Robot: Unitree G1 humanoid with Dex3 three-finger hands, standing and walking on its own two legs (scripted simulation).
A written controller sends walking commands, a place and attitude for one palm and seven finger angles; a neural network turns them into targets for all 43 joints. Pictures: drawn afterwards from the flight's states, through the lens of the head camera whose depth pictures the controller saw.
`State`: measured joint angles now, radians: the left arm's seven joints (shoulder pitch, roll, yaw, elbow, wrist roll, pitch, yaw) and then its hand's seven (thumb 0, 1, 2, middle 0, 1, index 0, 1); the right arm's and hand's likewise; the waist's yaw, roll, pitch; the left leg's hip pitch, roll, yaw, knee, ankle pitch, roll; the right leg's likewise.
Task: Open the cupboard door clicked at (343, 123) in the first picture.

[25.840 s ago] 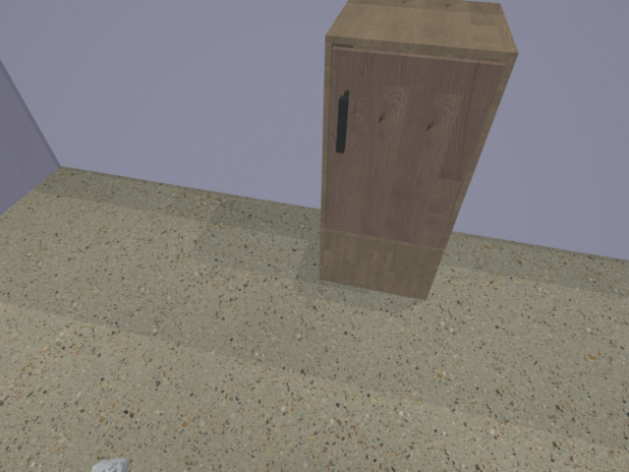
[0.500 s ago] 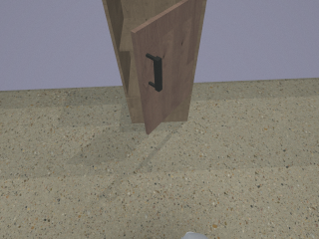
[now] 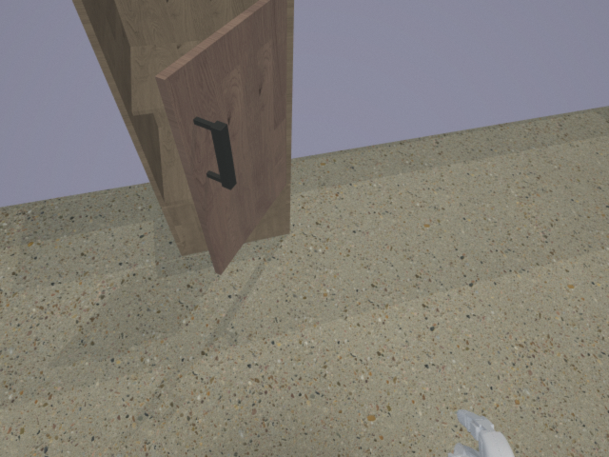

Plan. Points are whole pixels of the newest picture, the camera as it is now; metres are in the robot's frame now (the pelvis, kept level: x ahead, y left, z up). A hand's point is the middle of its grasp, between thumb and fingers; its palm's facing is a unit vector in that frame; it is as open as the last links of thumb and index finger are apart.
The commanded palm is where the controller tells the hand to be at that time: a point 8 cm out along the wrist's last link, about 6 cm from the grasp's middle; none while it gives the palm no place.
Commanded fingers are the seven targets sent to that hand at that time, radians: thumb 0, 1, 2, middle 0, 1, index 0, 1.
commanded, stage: walk to a spot facing it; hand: left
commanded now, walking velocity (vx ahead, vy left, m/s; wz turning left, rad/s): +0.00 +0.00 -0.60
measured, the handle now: (215, 154) +0.60 +0.23 -0.02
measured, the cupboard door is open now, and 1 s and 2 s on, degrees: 48 48 48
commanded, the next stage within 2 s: none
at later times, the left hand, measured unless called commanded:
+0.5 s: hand (214, 429) +0.17 +0.15 -0.16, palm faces -0.31 -0.91 -0.27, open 7.4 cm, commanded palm none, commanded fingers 0.00 0.90 0.90 -0.20 -0.30 -0.20 -0.30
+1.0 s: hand (321, 336) +0.32 +0.00 -0.15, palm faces -0.67 -0.73 -0.17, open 7.4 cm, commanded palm none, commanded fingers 0.00 0.90 0.90 -0.20 -0.30 -0.20 -0.30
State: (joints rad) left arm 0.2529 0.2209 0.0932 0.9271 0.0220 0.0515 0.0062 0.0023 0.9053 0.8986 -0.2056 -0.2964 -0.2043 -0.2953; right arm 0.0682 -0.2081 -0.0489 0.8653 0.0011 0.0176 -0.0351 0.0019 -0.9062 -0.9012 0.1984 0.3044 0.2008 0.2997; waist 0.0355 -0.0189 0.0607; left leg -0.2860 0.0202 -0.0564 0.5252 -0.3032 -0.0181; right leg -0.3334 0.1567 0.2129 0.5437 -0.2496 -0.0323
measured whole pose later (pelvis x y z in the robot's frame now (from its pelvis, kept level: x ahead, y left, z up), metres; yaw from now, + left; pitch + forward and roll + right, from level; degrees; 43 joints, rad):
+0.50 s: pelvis +0.01 -0.02 +0.00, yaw -19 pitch +0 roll +1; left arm 0.17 0.24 0.07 0.88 0.03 0.04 0.00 0.00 0.91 0.90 -0.20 -0.30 -0.20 -0.29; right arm 0.19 -0.26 -0.06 0.91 -0.01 0.06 -0.02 0.01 -0.91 -0.90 0.20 0.30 0.20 0.30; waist -0.01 -0.02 0.12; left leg -0.46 0.07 0.04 1.01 -0.46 -0.07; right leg -0.29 0.02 0.07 0.55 -0.26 -0.02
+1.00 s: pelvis +0.09 -0.06 +0.01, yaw -39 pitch +2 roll -1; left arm 0.08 0.24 0.08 0.90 0.03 0.05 -0.08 0.01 0.91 0.90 -0.20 -0.30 -0.20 -0.29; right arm 0.45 -0.19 -0.03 0.99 -0.04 -0.04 -0.02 0.00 -0.90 -0.90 0.20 0.30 0.20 0.30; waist -0.06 -0.01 0.07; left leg -0.06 0.16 0.27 0.41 -0.35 -0.06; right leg -0.49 -0.06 -0.11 0.74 -0.31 -0.01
